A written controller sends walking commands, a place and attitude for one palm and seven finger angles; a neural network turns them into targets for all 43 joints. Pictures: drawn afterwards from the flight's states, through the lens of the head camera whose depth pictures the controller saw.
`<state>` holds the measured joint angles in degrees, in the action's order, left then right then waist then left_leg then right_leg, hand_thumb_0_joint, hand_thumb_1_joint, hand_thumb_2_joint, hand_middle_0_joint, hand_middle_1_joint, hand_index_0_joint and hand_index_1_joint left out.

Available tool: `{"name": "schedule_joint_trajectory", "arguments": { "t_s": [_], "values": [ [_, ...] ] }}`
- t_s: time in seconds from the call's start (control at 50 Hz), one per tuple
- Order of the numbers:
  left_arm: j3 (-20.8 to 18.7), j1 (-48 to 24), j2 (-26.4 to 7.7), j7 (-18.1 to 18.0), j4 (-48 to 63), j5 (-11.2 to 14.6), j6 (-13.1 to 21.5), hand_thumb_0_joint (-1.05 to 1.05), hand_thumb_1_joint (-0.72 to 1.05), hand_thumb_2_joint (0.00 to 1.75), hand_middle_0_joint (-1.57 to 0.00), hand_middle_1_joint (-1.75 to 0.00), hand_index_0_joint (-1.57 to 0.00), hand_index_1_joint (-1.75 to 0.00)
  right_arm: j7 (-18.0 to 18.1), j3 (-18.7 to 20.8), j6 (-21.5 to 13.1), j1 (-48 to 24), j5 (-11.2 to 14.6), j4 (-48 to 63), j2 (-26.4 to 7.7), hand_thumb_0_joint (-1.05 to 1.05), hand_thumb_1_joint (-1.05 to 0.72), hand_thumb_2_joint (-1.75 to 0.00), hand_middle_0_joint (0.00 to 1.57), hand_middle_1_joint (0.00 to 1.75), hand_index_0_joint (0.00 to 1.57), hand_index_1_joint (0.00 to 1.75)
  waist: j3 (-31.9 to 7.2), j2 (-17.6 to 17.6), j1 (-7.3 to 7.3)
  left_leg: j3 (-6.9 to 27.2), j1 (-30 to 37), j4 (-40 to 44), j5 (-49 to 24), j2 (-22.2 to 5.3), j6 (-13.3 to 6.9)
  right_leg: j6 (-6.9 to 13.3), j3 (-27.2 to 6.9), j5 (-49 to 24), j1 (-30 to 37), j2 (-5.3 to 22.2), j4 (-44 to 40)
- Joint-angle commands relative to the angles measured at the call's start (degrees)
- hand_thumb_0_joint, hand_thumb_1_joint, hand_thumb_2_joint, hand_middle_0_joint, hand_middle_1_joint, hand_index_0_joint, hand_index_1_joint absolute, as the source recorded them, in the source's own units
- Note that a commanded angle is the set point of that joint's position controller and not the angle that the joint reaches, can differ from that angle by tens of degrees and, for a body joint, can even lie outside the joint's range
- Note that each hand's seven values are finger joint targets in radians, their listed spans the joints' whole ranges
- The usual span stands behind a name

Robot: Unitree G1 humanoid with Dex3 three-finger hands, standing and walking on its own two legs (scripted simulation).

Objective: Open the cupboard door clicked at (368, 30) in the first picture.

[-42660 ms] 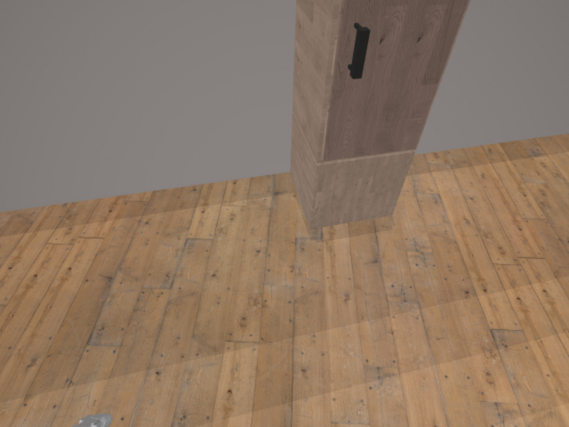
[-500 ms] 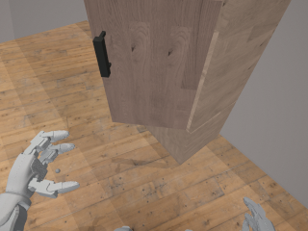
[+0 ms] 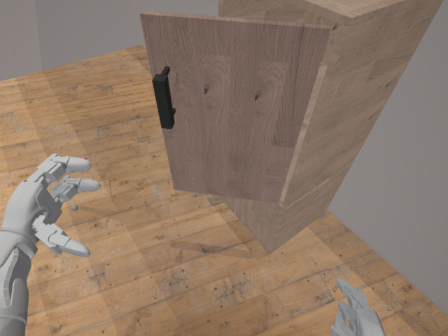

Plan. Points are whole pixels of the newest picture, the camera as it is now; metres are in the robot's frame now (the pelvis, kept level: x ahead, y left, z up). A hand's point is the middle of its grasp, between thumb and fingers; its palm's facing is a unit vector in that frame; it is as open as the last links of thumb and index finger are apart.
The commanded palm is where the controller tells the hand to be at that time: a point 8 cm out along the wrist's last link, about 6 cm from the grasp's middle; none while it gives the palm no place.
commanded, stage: raise the hand with hooked fingers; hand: left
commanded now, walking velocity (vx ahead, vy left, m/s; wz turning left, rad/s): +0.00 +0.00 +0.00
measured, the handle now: (167, 97) +0.61 +0.19 +0.10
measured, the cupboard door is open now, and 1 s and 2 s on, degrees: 46 46 46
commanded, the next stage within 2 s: move the hooked fingers beside the handle in 0.58 s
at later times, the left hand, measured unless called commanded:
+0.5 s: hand (84, 194) +0.30 +0.26 +0.11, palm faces -0.02 -1.00 -0.02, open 14.0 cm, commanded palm +0.27 +0.30 +0.12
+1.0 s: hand (100, 172) +0.34 +0.25 +0.12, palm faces -0.05 -1.00 +0.00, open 14.0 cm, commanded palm +0.33 +0.30 +0.12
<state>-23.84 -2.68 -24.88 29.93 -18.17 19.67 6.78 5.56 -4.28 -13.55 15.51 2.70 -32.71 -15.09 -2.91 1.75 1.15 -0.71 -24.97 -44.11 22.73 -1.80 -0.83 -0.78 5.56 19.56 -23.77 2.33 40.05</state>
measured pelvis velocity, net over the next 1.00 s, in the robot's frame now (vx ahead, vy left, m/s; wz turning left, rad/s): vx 0.00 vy -0.02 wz -0.01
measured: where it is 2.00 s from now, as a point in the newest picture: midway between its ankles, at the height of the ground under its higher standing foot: outside the picture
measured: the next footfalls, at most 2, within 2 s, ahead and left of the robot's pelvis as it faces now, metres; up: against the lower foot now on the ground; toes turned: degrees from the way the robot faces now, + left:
none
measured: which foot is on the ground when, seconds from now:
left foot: down 0.00-1.00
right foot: down 0.00-1.00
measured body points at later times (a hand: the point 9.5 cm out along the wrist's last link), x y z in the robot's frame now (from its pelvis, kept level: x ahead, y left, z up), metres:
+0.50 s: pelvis +0.01 -0.01 +0.01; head +0.02 -0.01 +0.46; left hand +0.29 +0.31 +0.12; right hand +0.15 -0.26 -0.07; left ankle +0.00 +0.11 -0.71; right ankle +0.01 -0.13 -0.71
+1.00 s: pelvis +0.00 -0.02 +0.00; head +0.02 -0.01 +0.45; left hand +0.34 +0.30 +0.12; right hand +0.14 -0.27 -0.08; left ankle +0.00 +0.11 -0.71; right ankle +0.01 -0.13 -0.71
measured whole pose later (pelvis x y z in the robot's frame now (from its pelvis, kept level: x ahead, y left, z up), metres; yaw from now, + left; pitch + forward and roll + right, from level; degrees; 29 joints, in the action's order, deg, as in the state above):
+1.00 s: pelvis +0.00 -0.02 +0.00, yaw -1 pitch +5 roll -1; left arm -23.9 -20.0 -27.7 31.1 -37.4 17.3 8.7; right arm 6.3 -3.5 -10.4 16.3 3.1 -34.0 -16.6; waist -2.7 1.1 -0.8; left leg -0.9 -25.4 -41.3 20.7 -2.3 0.3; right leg 0.3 5.2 18.4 -25.2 1.7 39.0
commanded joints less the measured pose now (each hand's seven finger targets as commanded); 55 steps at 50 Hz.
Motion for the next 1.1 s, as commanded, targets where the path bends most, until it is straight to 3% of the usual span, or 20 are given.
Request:
{"name": "schedule_joint_trajectory", "arguments": {
  "t_s": [0.0, 0.06, 0.1, 0.12, 0.28, 0.32, 0.46, 0.5, 0.54, 0.66, 0.68, 0.7, 0.72, 0.76, 0.82, 0.86, 0.92, 0.98, 1.04, 1.08],
  "values": [
    [-6.28, -16.62, -16.15, 0.59, 10.45, 1.55, 2.69, 0.00, -0.50, 0.30, -0.30, -1.20, -0.30, -1.20, 1.38, 4.05, -2.76, -3.09, 0.63, 8.01, -8.73, 0.00, -0.90, -0.90, 0.20, 0.30, 0.20, 0.30, -11.05, 4.67, -0.61, 2.89, 7.30, 9.37, -16.68, 1.61, 0.18, 2.46, -1.20, -12.26, 3.86, -3.27, -5.14],
    [-7.33, -18.81, -17.71, 1.28, 8.20, 1.87, 2.16, 0.00, -0.50, 0.30, -0.30, -1.20, -0.30, -1.20, 1.45, 4.07, -2.34, -2.74, 0.76, 7.79, -8.92, 0.00, -0.90, -0.90, 0.20, 0.30, 0.20, 0.30, -10.90, 3.56, -0.58, 2.58, 7.53, 9.86, -16.71, 1.78, 0.00, 2.47, -1.54, -12.78, 4.69, -3.29, -6.15],
    [-6.21, -16.06, -15.58, 1.91, 4.62, 2.17, 1.41, 0.00, -0.50, 0.30, -0.30, -1.20, -0.30, -1.20, 1.28, 4.20, -2.14, -2.50, 0.80, 7.90, -8.98, 0.00, -0.90, -0.90, 0.20, 0.30, 0.20, 0.30, -9.61, 2.47, -0.49, 2.31, 6.59, 9.95, -16.15, 1.87, -0.03, 2.38, -1.54, -12.63, 4.20, -3.12, -6.37],
    [-5.88, -15.11, -14.98, 2.50, 3.17, 2.52, 1.08, 0.00, -0.50, 0.30, -0.30, -1.20, -0.30, -1.20, 1.05, 4.17, -2.05, -2.31, 0.71, 8.11, -9.09, 0.00, -0.90, -0.90, 0.20, 0.30, 0.20, 0.30, -9.17, 0.02, -0.20, 2.30, 5.89, 9.87, -16.34, 1.91, -0.07, 2.52, -1.59, -13.19, 5.11, -3.21, -6.42],
    [-7.92, -17.14, -17.64, 0.76, 10.50, 1.87, 3.64, 0.00, -0.50, 0.30, -0.30, -1.20, -0.30, -1.20, 0.56, 4.77, -1.82, -2.26, 0.58, 8.94, -8.90, 0.00, -0.90, -0.90, 0.20, 0.30, 0.20, 0.30, -13.20, 4.87, 0.16, 1.61, 8.28, 9.89, -18.24, 1.98, -0.19, 2.44, -2.09, -14.51, 5.91, -3.09, -6.00],
    [-9.27, -17.15, -19.07, -0.02, 10.42, 1.89, 4.10, 0.00, -0.50, 0.30, -0.30, -1.20, -0.30, -1.20, 0.68, 4.60, -1.82, -2.08, 0.28, 8.72, -8.97, 0.00, -0.90, -0.90, 0.20, 0.30, 0.20, 0.30, -12.57, 3.65, 0.41, 1.69, 7.79, 9.95, -18.61, 1.97, -0.19, 2.57, -2.29, -15.10, 6.86, -3.28, -6.04],
    [-6.21, -18.19, -16.15, 1.20, 6.64, 1.77, 2.92, 0.00, -0.50, 0.30, -0.30, -1.20, -0.30, -1.20, 1.47, 4.58, -1.43, -2.41, 0.88, 8.13, -8.93, 0.00, -0.90, -0.90, 0.20, 0.30, 0.20, 0.30, -9.70, 2.38, -0.91, 0.93, 6.58, 10.25, -14.86, 2.16, -0.48, 1.94, -2.95, -12.97, 5.38, -2.95, -7.47],
    [-6.29, -18.12, -16.39, 1.15, 7.49, 1.57, 3.21, 0.00, -0.50, 0.30, -0.30, -1.20, -0.30, -1.20, 1.43, 4.54, -1.58, -2.51, 0.86, 8.17, -8.77, 0.00, -0.90, -0.90, 0.20, 0.30, 0.20, 0.30, -11.20, 4.17, -0.62, 1.06, 7.41, 10.20, -15.51, 2.18, -0.41, 2.07, -2.89, -13.39, 5.85, -2.86, -7.27],
    [-7.04, -17.96, -17.02, 1.28, 7.95, 2.02, 3.48, 0.00, -0.50, 0.30, -0.30, -1.20, -0.30, -1.20, 1.34, 4.49, -1.53, -2.46, 0.71, 8.24, -8.74, 0.00, -0.90, -0.90, 0.20, 0.30, 0.20, 0.30, -12.10, 1.78, -0.60, 1.06, 7.62, 9.92, -16.76, 2.14, -0.53, 1.99, -2.99, -15.17, 6.85, -3.04, -7.14],
    [-6.86, -17.94, -16.27, 1.73, 5.35, 2.30, 3.29, 0.00, -0.50, 0.30, -0.30, -1.20, -0.30, -1.20, 1.31, 4.45, -1.32, -2.70, 0.77, 8.11, -8.75, 0.00, -0.90, -0.90, 0.20, 0.30, 0.20, 0.30, -10.89, 1.48, -0.62, 0.57, 6.55, 9.53, -16.38, 2.28, -0.49, 1.87, -3.32, -15.65, 6.21, -2.89, -7.03],
    [-6.65, -21.09, -17.12, 1.48, 4.90, 1.71, 3.30, 0.00, -0.50, 0.30, -0.30, -1.20, -0.30, -1.20, 1.49, 4.41, -1.11, -2.53, 0.90, 7.63, -8.96, 0.00, -0.90, -0.90, 0.20, 0.30, 0.20, 0.30, -9.81, 2.49, -1.24, 0.66, 6.08, 9.64, -15.51, 2.20, -0.34, 1.84, -3.16, -14.52, 5.07, -2.88, -7.13],
    [-4.60, -25.41, -15.81, 1.41, 4.59, 1.30, 3.56, 0.00, -0.50, 0.30, -0.30, -1.20, -0.30, -1.20, 1.72, 4.33, -1.04, -2.58, 0.92, 7.26, -8.82, 0.00, -0.90, -0.90, 0.20, 0.30, 0.20, 0.30, -9.36, 2.71, -2.30, 0.83, 6.39, 9.77, -14.08, 2.21, -0.31, 1.74, -3.05, -12.83, 3.78, -2.93, -7.32],
    [-5.10, -27.00, -16.55, 1.28, 3.63, 1.63, 3.64, 0.00, -0.50, 0.30, -0.30, -1.20, -0.30, -1.20, 1.93, 4.36, -0.95, -2.31, 0.93, 7.21, -8.89, 0.00, -0.90, -0.90, 0.20, 0.30, 0.20, 0.30, -8.59, 1.19, -2.21, 1.02, 6.21, 9.50, -13.69, 2.14, -0.42, 1.88, -3.53, -12.17, 3.72, -3.11, -7.57],
    [-3.74, -29.74, -16.16, 1.18, 2.71, 0.77, 4.22, 0.00, -0.50, 0.30, -0.30, -1.20, -0.30, -1.20, 2.17, 4.34, -0.93, -2.02, 0.88, 6.93, -8.87, 0.00, -0.90, -0.90, 0.20, 0.30, 0.20, 0.30, -10.72, 3.05, -2.44, 1.21, 7.07, 9.69, -12.88, 2.22, -0.42, 1.96, -3.35, -10.85, 3.35, -2.87, -7.44],
    [-4.95, -31.98, -18.52, 0.99, -1.70, 0.30, 4.82, 0.00, -0.50, 0.30, -0.30, -1.20, -0.30, -1.20, 2.21, 4.19, -0.47, -1.38, 0.79, 6.16, -9.36, 0.00, -0.90, -0.90, 0.20, 0.30, 0.20, 0.30, -10.98, 1.63, -2.22, 1.35, 5.61, 9.31, -12.85, 2.22, -0.31, 2.16, -3.78, -10.71, 4.20, -2.75, -7.23],
    [-2.76, -34.89, -16.96, 1.21, -3.48, -0.35, 4.99, 0.00, -0.50, 0.30, -0.30, -1.20, -0.30, -1.20, 2.13, 4.20, -0.24, -1.30, 0.88, 6.07, -9.22, 0.00, -0.90, -0.90, 0.20, 0.30, 0.20, 0.30, -12.00, 2.61, -2.81, 1.38, 6.13, 9.28, -12.93, 2.22, -0.40, 2.11, -3.59, -11.11, 3.16, -2.72, -6.83],
    [-5.34, -35.46, -20.28, 0.97, -7.95, -0.71, 5.19, 0.00, -0.50, 0.30, -0.30, -1.20, -0.30, -1.20, 1.77, 4.12, 0.51, -0.35, 0.63, 5.78, -9.75, 0.00, -0.90, -0.90, 0.20, 0.30, 0.20, 0.30, -12.52, 2.45, -1.87, 1.39, 4.47, 8.75, -13.91, 2.33, -0.24, 2.42, -3.80, -12.30, 4.34, -2.72, -6.18],
    [-5.43, -38.20, -21.26, 1.11, -12.57, -1.51, 5.46, 0.00, -0.50, 0.30, -0.30, -1.20, -0.30, -1.20, 1.44, 4.41, 1.43, 0.74, 0.73, 5.44, -10.10, 0.00, -0.90, -0.90, 0.20, 0.30, 0.20, 0.30, -12.27, 1.35, -2.55, 1.14, 2.55, 8.53, -13.03, 2.17, -0.29, 2.14, -3.80, -11.93, 3.17, -2.57, -5.81],
    [-4.11, -42.37, -21.08, 1.11, -12.44, -1.96, 6.82, 0.00, -0.50, 0.30, -0.30, -1.20, -0.30, -1.20, 1.03, 4.54, 2.11, 1.42, 0.68, 5.95, -10.12, 0.00, -0.90, -0.90, 0.20, 0.30, 0.20, 0.30, -14.94, 3.33, -2.63, 1.20, 3.55, 8.11, -14.00, 2.18, -0.33, 2.36, -3.87, -12.64, 3.06, -2.86, -5.04],
    [-3.40, -43.74, -20.27, 0.74, -13.66, -2.35, 7.61, 0.00, -0.50, 0.30, -0.30, -1.20, -0.30, -1.20, 0.88, 4.87, 2.54, 2.53, 0.62, 5.62, -10.23, 0.00, -0.90, -0.90, 0.20, 0.30, 0.20, 0.30, -15.61, 2.31, -3.08, 1.50, 3.99, 8.03, -14.76, 2.03, -0.34, 2.36, -3.39, -13.30, 2.43, -3.03, -4.66]
  ]
}}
